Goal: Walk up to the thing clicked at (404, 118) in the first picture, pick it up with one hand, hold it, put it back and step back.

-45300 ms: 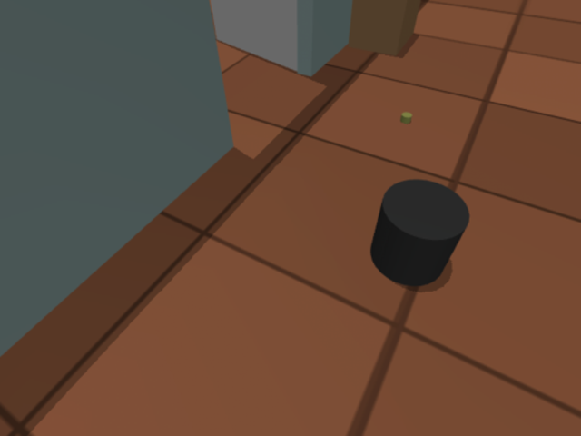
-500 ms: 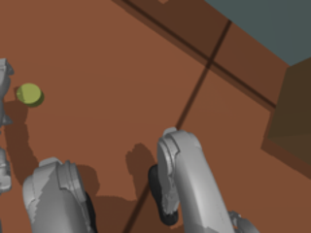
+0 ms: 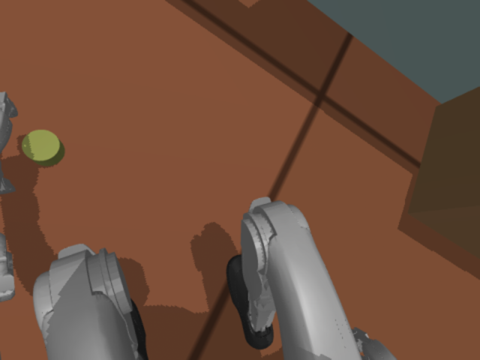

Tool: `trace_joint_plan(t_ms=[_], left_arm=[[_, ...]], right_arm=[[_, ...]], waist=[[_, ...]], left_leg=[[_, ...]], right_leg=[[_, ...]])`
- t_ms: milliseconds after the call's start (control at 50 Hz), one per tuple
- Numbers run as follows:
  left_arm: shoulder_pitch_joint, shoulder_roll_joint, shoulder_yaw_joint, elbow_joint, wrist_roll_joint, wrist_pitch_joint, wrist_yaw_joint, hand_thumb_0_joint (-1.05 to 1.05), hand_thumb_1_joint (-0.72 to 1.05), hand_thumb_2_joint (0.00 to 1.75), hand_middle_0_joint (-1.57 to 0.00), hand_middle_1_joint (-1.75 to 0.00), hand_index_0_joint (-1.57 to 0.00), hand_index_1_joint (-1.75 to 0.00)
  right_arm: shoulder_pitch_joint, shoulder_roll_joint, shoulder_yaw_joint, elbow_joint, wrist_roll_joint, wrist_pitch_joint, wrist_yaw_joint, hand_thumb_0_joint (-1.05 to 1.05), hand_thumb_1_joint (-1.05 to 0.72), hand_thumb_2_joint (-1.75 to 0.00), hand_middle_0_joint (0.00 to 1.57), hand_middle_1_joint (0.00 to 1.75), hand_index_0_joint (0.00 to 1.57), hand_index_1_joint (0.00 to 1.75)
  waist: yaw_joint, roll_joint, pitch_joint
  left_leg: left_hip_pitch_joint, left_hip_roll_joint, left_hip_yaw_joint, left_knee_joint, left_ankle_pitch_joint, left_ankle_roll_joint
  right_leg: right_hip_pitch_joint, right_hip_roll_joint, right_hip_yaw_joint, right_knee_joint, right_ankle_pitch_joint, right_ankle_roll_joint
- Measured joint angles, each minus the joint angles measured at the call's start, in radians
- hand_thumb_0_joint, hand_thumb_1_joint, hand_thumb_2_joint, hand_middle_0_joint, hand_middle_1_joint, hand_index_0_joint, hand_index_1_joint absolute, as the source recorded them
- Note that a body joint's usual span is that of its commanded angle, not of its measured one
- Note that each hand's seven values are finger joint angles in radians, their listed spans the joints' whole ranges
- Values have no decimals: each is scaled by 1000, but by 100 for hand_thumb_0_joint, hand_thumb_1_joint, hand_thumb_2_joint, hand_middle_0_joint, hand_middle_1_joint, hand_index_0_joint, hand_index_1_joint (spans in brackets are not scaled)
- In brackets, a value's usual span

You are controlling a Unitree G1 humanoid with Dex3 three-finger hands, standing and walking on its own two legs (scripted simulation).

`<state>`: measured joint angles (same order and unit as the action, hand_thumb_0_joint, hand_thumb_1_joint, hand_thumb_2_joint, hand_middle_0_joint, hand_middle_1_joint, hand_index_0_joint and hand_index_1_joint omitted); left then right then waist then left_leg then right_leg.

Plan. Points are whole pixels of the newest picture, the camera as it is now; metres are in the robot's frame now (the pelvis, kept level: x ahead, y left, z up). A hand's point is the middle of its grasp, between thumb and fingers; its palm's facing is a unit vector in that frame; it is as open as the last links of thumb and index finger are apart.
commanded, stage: rise first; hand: left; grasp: from above
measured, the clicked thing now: (44, 148) +0.52 +0.27 -0.30
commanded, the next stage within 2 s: approach in 0.48 s
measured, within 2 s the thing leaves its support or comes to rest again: neither
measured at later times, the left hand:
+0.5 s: hand out of the picture +0.47 +0.30 -0.18, palm faces -0.45 -0.08 -0.89, open 13.2 cm
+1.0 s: hand (31, 119) +0.53 +0.25 -0.17, palm faces -0.38 -0.07 -0.92, open 13.2 cm
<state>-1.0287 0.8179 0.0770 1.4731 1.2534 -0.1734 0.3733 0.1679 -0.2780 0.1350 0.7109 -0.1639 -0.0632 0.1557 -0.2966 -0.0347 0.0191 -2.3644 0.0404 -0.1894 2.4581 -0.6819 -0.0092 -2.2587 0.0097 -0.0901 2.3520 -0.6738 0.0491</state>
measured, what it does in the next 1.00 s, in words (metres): stands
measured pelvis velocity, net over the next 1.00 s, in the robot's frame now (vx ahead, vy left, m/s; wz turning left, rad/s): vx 0.00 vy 0.00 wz -0.02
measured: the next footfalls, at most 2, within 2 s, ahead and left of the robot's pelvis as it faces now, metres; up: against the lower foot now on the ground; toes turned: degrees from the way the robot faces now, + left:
none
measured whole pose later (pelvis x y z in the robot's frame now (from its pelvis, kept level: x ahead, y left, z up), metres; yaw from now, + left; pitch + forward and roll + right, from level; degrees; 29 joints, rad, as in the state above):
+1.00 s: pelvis +0.00 +0.00 +0.00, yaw -1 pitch +33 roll -10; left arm -1.21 0.81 0.03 1.61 1.30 -0.09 0.45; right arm 0.19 -0.29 0.18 0.69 -0.18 -0.09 0.15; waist -0.39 -0.04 0.02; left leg -2.39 0.04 -0.20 2.47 -0.68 -0.01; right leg -2.29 0.02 -0.10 2.36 -0.66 0.05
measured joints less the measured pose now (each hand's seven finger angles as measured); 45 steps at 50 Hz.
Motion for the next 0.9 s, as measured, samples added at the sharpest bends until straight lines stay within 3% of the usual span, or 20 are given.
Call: trace_joint_plan(t_ms=[300,600,680,820,900], left_arm=[[-11,-15,-21,24,1,2,-8,0,-41,89,-21,-94,-21,-93],[-9,-11,-9,24,4,3,-1,0,-36,85,-26,-87,-26,-87],[-23,-10,-28,47,1,5,-2,0,-36,85,-26,-88,-26,-88],[-105,-6,-80,103,12,1,13,0,-38,87,-22,-92,-23,-91],[-155,-10,-73,121,37,19,48,0,-37,87,-21,-93,-23,-92]], right_arm=[[-8,2,-3,-1,6,1,-2,0,-91,-90,20,30,20,30],[6,-2,-2,0,2,-5,-2,0,-91,-90,20,30,20,30],[9,0,3,4,2,-5,-2,0,-91,-90,20,30,20,30],[4,2,22,5,-12,-27,-8,0,-90,-89,21,30,20,30],[8,-1,33,-2,-22,-34,-9,0,-90,-89,20,30,20,30]], waist=[[2,2,-13],[-4,4,-9],[-6,2,-12],[-32,-16,4],[-59,-19,6]], left_leg=[[7,-3,6,-10,5,0],[0,-3,5,-6,11,0],[-2,-4,6,-5,12,0],[-9,-5,1,1,14,-2],[-19,-3,-7,8,10,-4]], right_leg=[[6,-3,4,-6,1,-1],[-1,-1,4,-3,8,0],[-4,-1,5,-1,9,-2],[-10,0,2,4,12,-1],[-20,3,-4,5,13,-3]])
